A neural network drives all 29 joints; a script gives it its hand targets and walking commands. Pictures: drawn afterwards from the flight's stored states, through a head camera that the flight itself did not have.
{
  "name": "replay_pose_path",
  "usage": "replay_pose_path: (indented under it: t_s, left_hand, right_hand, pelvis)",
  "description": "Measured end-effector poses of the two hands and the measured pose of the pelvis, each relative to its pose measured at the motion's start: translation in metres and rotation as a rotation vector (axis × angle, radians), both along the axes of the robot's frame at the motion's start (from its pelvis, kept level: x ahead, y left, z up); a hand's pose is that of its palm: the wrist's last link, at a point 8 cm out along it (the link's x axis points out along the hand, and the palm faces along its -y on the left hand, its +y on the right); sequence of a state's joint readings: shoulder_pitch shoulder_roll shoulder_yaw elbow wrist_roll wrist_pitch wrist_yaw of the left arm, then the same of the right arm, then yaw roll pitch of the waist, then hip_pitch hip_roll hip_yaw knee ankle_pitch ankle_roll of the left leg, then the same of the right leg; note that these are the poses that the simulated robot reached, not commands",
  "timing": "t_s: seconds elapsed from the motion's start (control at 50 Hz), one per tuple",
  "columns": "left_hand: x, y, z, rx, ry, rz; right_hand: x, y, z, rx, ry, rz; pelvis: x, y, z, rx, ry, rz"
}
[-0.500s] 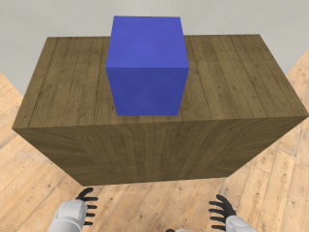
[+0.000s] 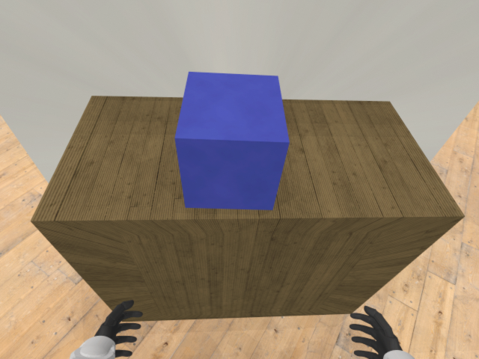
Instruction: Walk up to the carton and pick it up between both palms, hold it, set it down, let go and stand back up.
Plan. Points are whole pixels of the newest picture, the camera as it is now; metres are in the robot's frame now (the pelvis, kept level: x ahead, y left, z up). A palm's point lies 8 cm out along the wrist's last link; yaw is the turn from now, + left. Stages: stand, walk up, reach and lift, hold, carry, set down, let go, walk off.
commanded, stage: let go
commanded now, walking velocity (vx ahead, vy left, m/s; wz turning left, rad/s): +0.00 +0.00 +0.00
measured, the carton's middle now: (231, 142) +0.53 +0.05 +0.05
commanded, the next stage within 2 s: stand in 0.56 s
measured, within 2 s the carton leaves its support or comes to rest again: neither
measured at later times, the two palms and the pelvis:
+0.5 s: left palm out of the picture +0.13 +0.24 -0.08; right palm out of the picture +0.13 -0.22 -0.09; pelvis -0.02 +0.01 -0.01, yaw +0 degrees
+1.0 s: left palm out of the picture +0.07 +0.27 -0.13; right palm out of the picture +0.06 -0.19 -0.14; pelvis +0.02 +0.04 -0.01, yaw +1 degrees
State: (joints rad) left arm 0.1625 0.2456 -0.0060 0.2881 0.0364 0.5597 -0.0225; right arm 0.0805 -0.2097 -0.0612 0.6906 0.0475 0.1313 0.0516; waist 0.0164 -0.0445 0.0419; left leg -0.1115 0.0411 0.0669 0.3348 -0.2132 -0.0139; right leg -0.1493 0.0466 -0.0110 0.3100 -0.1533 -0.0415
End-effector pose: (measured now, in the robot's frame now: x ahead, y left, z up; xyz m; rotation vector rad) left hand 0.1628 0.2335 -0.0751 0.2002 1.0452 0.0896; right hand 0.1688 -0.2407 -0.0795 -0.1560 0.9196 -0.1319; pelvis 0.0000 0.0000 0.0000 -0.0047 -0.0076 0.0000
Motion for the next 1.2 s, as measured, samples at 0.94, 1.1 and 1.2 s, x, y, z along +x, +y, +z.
replay_pose_path:
  t_s: [0.94,1.1,1.2]
  left_hand:
    - [-0.085,0.031,-0.053,-0.003,-0.023,0.07]
    - [-0.117,0.044,-0.065,0.006,0.111,0.124]
    - [-0.141,0.044,-0.071,0.001,0.194,0.143]
  right_hand:
    - [-0.11,0.043,-0.059,0.002,0.262,-0.019]
    - [-0.119,0.053,-0.063,-0.01,0.313,-0.038]
    - [-0.132,0.06,-0.066,-0.007,0.353,-0.045]
  pelvis:
    - [0.021,0.034,-0.011,-0.014,0.056,0.022]
    - [0.026,0.044,-0.01,-0.011,0.043,0.023]
    - [0.023,0.048,-0.01,-0.009,0.031,0.022]
